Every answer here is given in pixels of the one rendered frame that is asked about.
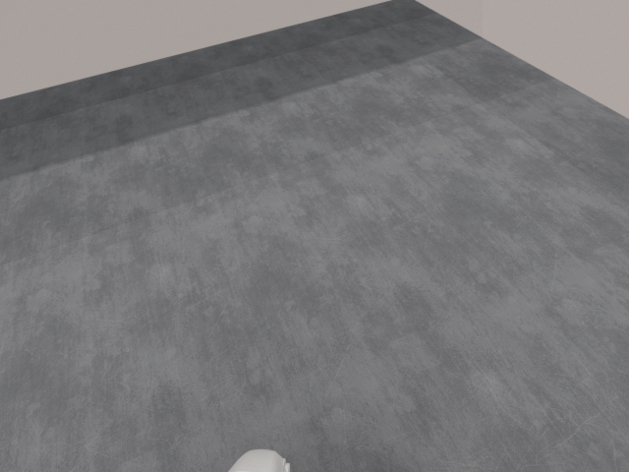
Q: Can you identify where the robot left thigh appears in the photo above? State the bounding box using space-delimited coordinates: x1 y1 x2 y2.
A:
228 449 290 472

